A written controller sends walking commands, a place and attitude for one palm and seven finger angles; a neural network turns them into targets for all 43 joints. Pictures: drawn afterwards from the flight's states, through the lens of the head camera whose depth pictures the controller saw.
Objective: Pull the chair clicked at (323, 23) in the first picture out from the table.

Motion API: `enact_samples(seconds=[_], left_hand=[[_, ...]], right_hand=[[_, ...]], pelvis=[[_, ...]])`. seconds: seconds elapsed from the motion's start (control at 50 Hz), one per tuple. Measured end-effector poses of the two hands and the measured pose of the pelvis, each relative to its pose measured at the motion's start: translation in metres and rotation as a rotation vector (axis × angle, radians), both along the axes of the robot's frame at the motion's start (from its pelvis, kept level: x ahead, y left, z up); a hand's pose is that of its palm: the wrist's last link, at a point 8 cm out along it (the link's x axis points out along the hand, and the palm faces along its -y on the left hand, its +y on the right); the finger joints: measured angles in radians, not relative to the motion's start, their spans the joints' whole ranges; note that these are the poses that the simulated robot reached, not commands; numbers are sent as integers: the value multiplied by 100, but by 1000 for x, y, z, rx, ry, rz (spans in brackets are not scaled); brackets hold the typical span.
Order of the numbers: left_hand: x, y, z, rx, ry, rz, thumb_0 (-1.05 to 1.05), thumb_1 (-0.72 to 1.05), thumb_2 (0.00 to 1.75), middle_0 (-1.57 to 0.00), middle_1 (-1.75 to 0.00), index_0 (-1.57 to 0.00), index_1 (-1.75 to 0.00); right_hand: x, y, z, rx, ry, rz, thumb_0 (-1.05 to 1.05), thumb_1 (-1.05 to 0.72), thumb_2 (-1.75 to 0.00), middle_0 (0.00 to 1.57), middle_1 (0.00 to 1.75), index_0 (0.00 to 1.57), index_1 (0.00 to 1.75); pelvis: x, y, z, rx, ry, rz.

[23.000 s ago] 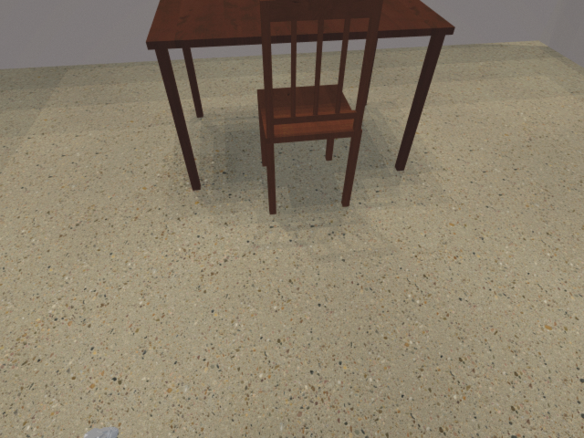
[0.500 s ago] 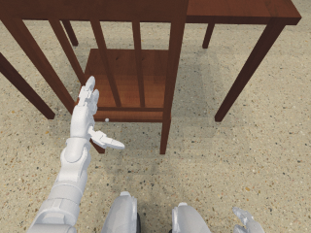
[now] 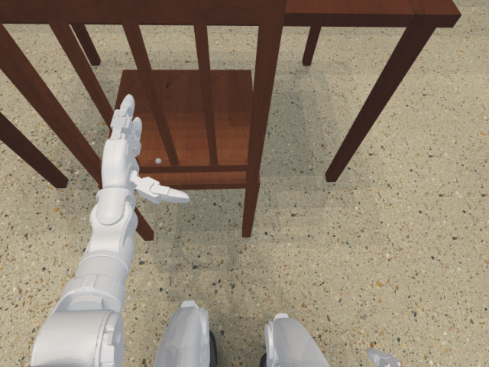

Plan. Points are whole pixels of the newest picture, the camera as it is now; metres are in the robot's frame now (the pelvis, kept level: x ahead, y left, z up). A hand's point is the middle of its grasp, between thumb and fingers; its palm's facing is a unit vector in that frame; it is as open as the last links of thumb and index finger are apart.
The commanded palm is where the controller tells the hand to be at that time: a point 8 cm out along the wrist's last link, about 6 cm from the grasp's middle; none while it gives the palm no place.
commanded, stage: push the fingers through the gap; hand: left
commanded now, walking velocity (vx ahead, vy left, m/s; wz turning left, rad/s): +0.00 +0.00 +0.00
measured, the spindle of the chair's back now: (158, 111) +0.53 +0.14 +0.05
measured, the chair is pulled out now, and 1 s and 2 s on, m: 0.00 0.00 0.00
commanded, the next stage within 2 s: hook a spindle and tug to test in 0.96 s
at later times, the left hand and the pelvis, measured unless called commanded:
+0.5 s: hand (166, 133) +0.50 +0.12 +0.03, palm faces +0.02 -1.00 -0.05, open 17.0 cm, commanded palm +0.47 +0.16 +0.03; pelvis +0.00 +0.00 -0.01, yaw -1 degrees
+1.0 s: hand (161, 131) +0.50 +0.13 +0.03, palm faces +0.03 -1.00 -0.04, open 17.0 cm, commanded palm +0.48 +0.17 +0.03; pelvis +0.01 +0.00 -0.01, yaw -1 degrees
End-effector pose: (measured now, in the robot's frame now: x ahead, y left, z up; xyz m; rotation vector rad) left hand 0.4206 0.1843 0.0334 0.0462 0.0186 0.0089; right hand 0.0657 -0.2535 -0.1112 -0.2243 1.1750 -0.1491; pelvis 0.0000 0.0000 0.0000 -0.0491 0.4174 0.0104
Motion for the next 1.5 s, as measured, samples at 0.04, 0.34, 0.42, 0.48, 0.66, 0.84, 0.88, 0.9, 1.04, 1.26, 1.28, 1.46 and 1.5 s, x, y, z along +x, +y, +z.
enact_samples(seconds=[0.04,0.34,0.42,0.48,0.66,0.84,0.88,0.9,1.04,1.26,1.28,1.46,1.5], left_hand=[[4,0,1,-1,-10,3,-1,-50,30,-6,-8,-6,-8],[33,-3,1,3,-12,7,-1,-50,30,-6,-8,-6,-8],[44,-6,1,7,-14,3,-1,-50,30,-6,-8,-6,-8],[53,-9,1,2,-12,6,-1,-50,30,-6,-8,-6,-8],[69,-8,0,6,-4,20,-1,-50,30,-6,-8,-6,-9],[65,-5,-1,4,-5,19,-1,-50,30,-6,-8,-6,-8],[63,-4,-1,-2,-3,20,-1,-50,30,-6,-8,-6,-8],[63,-3,-1,-2,-1,22,-1,-50,30,-6,-8,-6,-8],[60,-1,-1,-1,-1,17,-1,-50,30,-6,-8,-6,-8],[62,-5,-2,-4,0,7,-1,-50,30,-12,-25,-11,-25],[62,-5,-3,-5,5,8,-1,-50,30,-13,-29,-12,-29],[65,-10,-3,3,-5,5,-1,-47,32,-27,-72,-26,-72],[66,-12,-3,4,0,5,-1,-43,33,-30,-82,-29,-83]], right_hand=[[-2,0,0,-2,6,-4,1,-91,-90,20,30,20,30],[-22,1,-5,-10,75,-21,1,-91,-90,20,30,20,30],[-31,1,-8,-13,109,-30,1,-91,-90,20,30,20,30],[-39,1,-10,-12,136,-39,1,-91,-90,20,30,20,30],[-59,2,-12,2,203,-73,1,-91,-90,20,30,20,30],[-59,4,-8,14,222,-82,1,-91,-90,20,30,20,30],[-55,3,-6,14,215,-77,1,-91,-90,20,30,20,30],[-53,3,-6,12,209,-75,1,-91,-90,20,30,20,30],[-35,0,-2,-3,161,-55,1,-91,-90,20,30,20,30],[-24,0,-5,-7,144,-39,1,-91,-90,20,30,20,30],[-25,0,-5,-7,146,-39,1,-91,-90,20,30,20,30],[-37,5,-8,4,175,-56,1,-91,-90,20,30,20,30],[-40,6,-9,7,185,-60,1,-91,-90,20,30,20,30]], pelvis=[[0,1,-1,-1,3,-1],[-3,3,-6,-11,26,0],[-3,3,-9,-13,39,0],[-4,3,-11,-14,48,-2],[-1,2,-13,-12,68,-13],[3,1,-9,-11,67,-13],[4,1,-7,-11,64,-13],[4,1,-7,-11,62,-13],[6,1,-5,-14,57,-7],[6,3,-8,-16,60,-3],[5,3,-8,-16,61,-3],[4,4,-9,-17,65,-5],[4,4,-9,-17,65,-6]])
